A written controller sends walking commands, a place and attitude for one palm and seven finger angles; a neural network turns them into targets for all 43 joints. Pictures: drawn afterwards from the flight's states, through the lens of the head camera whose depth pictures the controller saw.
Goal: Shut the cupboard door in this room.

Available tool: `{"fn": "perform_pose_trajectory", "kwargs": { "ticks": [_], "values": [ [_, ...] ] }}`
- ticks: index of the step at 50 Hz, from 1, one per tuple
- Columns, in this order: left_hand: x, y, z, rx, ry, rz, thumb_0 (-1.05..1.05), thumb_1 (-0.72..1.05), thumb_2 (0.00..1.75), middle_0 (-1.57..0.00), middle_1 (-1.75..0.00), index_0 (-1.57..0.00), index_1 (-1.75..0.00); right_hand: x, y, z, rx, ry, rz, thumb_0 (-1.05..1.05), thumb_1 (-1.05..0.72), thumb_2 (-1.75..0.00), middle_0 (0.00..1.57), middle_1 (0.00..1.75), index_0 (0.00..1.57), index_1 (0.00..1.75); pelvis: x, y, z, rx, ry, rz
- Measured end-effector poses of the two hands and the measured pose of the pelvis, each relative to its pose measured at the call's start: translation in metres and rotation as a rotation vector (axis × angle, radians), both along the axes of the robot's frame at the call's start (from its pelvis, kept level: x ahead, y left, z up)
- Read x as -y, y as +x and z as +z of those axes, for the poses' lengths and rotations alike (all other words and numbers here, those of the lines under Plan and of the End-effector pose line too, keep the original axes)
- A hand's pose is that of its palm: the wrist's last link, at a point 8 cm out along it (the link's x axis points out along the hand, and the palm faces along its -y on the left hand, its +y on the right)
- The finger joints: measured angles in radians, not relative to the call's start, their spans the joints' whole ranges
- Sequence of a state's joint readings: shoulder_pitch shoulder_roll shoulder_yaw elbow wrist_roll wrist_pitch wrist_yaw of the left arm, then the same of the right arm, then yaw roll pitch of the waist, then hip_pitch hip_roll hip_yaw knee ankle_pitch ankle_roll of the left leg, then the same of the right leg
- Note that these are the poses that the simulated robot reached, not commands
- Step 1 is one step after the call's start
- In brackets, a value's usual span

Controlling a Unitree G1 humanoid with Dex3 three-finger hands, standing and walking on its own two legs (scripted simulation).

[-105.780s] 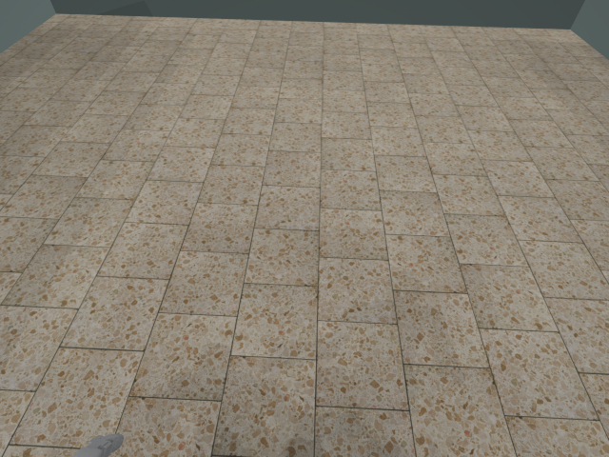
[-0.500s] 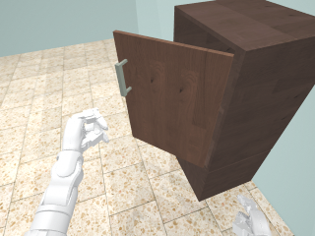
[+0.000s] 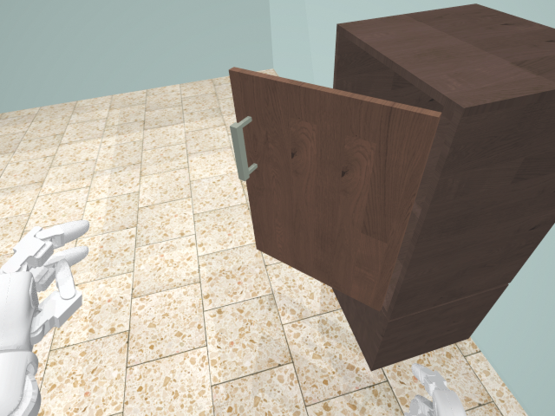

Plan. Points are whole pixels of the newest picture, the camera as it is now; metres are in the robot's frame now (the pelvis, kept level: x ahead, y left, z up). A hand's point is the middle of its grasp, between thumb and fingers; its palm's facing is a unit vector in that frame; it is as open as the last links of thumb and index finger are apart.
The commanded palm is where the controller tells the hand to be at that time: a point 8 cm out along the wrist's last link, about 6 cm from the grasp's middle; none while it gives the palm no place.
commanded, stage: draw the hand back to the body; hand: left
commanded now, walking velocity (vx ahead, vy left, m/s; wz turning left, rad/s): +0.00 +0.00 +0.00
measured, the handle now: (245, 149) +0.67 +0.15 +0.04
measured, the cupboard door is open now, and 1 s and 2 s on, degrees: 40 40 40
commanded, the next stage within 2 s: step back with the hand held close in 0.42 s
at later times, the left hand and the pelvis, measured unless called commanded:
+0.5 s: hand (66, 298) +0.19 +0.26 +0.16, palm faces +0.45 -0.79 -0.42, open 7.4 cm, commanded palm +0.14 +0.29 +0.17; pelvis +0.00 -0.01 +0.00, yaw +0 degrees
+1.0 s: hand (27, 318) +0.17 +0.29 +0.16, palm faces +0.39 -0.77 -0.50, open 7.4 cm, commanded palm +0.11 +0.32 +0.17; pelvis -0.04 +0.02 -0.01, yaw -1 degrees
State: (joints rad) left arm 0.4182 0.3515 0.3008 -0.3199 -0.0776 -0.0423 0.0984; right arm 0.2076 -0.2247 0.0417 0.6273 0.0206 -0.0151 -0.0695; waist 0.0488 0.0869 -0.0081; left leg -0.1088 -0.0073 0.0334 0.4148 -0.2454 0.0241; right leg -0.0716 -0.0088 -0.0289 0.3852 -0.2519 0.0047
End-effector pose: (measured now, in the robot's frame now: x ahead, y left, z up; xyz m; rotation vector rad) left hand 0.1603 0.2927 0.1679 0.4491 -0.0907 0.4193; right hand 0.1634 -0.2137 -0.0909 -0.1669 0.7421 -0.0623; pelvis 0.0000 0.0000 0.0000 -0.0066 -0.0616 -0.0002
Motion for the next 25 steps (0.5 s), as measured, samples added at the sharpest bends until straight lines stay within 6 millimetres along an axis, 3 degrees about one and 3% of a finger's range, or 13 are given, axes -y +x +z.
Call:
{"fn": "perform_pose_trajectory", "kwargs": {
  "ticks": [8,15,25],
  "values": [
    [-0.014,-0.029,0.009,0.015,0.051,0.091,0.02,0.89,0.90,-0.30,-0.40,-0.30,-0.40,0.011,0.008,0.004,0.040,-0.035,0.001,0.02,-0.90,-0.90,0.20,0.30,0.20,0.30,0.000,0.001,-0.001,0.003,-0.002,0.009],
    [-0.005,-0.019,-0.002,0.021,-0.003,0.073,0.02,0.89,0.90,-0.23,-0.32,-0.23,-0.33,0.013,0.015,0.011,0.072,-0.047,0.008,0.02,-0.90,-0.90,0.20,0.30,0.20,0.30,0.003,-0.002,0.000,-0.001,0.003,0.011],
    [0.002,-0.012,0.013,0.056,0.051,0.021,0.02,0.89,0.90,-0.21,-0.30,-0.21,-0.30,0.011,0.015,0.014,0.099,-0.022,-0.005,0.02,-0.90,-0.90,0.20,0.30,0.20,0.30,0.006,0.003,-0.001,0.003,0.001,-0.001]
  ]
}}
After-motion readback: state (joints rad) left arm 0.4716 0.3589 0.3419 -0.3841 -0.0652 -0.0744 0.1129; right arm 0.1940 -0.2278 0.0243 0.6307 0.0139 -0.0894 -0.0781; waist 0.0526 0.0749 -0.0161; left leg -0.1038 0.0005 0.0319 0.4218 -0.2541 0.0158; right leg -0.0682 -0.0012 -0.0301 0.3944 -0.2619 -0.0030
